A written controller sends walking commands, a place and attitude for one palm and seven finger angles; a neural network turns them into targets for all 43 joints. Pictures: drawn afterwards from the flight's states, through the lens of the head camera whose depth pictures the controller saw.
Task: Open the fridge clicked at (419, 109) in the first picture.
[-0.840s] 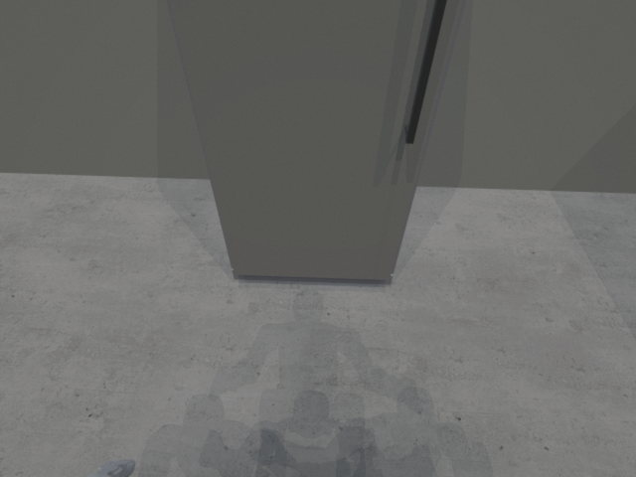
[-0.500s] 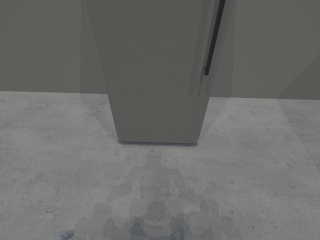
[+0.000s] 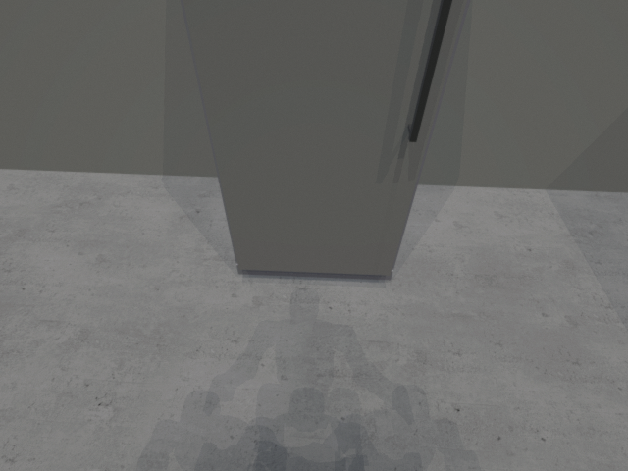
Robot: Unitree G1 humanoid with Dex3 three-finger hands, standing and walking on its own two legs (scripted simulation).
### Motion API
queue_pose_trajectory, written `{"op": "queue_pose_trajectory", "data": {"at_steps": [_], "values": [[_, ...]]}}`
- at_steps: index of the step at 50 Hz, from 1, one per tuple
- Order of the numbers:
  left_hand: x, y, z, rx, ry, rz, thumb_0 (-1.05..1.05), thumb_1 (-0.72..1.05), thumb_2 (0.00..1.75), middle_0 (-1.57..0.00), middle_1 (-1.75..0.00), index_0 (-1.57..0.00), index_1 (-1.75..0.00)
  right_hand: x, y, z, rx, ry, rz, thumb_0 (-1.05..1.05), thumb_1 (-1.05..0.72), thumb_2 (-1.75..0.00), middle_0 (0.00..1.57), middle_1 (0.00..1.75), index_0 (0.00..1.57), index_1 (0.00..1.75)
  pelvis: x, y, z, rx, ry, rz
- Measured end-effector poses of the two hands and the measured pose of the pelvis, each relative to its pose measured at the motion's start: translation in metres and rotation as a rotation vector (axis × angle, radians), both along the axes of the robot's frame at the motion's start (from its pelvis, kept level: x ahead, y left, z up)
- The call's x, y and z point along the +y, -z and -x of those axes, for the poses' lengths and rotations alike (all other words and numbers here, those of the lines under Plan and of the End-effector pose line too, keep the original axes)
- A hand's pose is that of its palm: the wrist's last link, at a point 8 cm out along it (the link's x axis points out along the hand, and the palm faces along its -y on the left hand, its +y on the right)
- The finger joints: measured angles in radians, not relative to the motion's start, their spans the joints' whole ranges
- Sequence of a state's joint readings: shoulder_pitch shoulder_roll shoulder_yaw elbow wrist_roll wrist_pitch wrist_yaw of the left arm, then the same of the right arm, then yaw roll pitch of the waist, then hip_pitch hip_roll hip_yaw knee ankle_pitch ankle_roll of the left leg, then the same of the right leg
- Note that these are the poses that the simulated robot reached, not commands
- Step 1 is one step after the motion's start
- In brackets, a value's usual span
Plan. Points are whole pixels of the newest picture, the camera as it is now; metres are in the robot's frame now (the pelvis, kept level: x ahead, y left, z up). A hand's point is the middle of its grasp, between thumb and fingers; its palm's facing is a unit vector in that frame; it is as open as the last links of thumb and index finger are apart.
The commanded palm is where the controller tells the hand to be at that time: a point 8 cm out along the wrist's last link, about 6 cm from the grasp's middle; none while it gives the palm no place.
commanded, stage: look at it before walking up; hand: right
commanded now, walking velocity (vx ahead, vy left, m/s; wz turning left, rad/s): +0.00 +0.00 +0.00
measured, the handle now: (435, 32) +0.89 -0.19 +0.19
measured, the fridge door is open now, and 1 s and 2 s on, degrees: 0 0 0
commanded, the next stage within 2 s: take the last steps up to it in 0.60 s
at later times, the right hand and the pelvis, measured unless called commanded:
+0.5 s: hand out of the picture +0.08 -0.25 -0.16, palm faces -0.03 +0.94 -0.33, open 7.4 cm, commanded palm none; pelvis +0.01 +0.00 +0.00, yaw +0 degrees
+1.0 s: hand out of the picture +0.05 -0.22 -0.19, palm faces +0.03 +0.98 -0.21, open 7.4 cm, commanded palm none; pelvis +0.05 -0.02 -0.01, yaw -1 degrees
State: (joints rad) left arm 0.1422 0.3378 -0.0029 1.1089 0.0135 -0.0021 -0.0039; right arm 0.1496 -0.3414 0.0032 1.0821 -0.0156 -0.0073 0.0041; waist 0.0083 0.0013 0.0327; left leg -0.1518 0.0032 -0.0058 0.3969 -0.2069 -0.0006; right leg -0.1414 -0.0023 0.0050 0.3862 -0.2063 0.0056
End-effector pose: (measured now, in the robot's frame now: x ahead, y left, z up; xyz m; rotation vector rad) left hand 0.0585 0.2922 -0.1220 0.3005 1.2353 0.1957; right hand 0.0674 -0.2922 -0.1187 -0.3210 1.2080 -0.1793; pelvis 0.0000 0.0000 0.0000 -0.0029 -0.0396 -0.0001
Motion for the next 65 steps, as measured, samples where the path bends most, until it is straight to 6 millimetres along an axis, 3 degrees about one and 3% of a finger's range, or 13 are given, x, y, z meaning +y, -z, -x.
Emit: {"op": "queue_pose_trajectory", "data": {"at_steps": [39, 45, 53, 55, 58, 62, 65], "values": [[-0.003, -0.004, -0.032, -0.034, 0.033, -0.003, 0.00, 0.91, 0.90, -0.20, -0.29, -0.21, -0.30, 0.000, -0.001, -0.009, -0.005, 0.018, -0.002, 0.01, -0.90, -0.90, 0.21, 0.30, 0.20, 0.30, 0.000, -0.002, -0.011, 0.009, 0.009, -0.001], [-0.023, 0.008, -0.021, 0.015, 0.024, 0.033, 0.00, 0.91, 0.90, -0.20, -0.29, -0.20, -0.30, 0.015, 0.015, 0.004, 0.042, 0.046, -0.057, 0.01, -0.90, -0.90, 0.20, 0.30, 0.20, 0.30, -0.004, 0.004, -0.025, 0.019, 0.005, -0.014], [-0.072, 0.023, 0.009, 0.112, -0.064, 0.082, 0.00, 0.91, 0.90, -0.20, -0.29, -0.20, -0.30, 0.029, 0.045, 0.032, 0.214, 0.102, -0.164, 0.01, -0.90, -0.90, 0.21, 0.30, 0.20, 0.30, -0.026, 0.014, -0.064, 0.027, -0.014, -0.009], [-0.086, 0.022, 0.024, 0.147, -0.106, 0.099, 0.00, 0.91, 0.90, -0.20, -0.29, -0.20, -0.30, 0.032, 0.043, 0.023, 0.244, 0.089, -0.173, 0.01, -0.90, -0.90, 0.20, 0.30, 0.20, 0.29, -0.028, 0.011, -0.075, 0.028, -0.016, -0.009], [-0.104, 0.017, 0.049, 0.245, -0.157, 0.130, 0.00, 0.91, 0.90, -0.20, -0.29, -0.20, -0.30, 0.037, 0.039, -0.008, 0.223, 0.075, -0.187, 0.01, -0.91, -0.90, 0.20, 0.30, 0.20, 0.29, -0.027, 0.007, -0.091, 0.030, -0.013, -0.009], [-0.120, 0.012, 0.073, 0.385, -0.215, 0.174, 0.00, 0.91, 0.90, -0.20, -0.29, -0.21, -0.30, 0.042, 0.034, -0.071, 0.144, 0.047, -0.175, 0.02, -0.92, -0.90, 0.20, 0.30, 0.20, 0.30, -0.023, 0.007, -0.115, 0.033, -0.013, -0.006], [-0.123, 0.013, 0.077, 0.462, -0.253, 0.202, 0.00, 0.91, 0.90, -0.20, -0.29, -0.21, -0.30, 0.046, 0.032, -0.126, 0.074, 0.013, -0.155, 0.02, -0.93, -0.90, 0.20, 0.30, 0.20, 0.29, -0.015, 0.011, -0.138, 0.029, -0.020, -0.001]]}}
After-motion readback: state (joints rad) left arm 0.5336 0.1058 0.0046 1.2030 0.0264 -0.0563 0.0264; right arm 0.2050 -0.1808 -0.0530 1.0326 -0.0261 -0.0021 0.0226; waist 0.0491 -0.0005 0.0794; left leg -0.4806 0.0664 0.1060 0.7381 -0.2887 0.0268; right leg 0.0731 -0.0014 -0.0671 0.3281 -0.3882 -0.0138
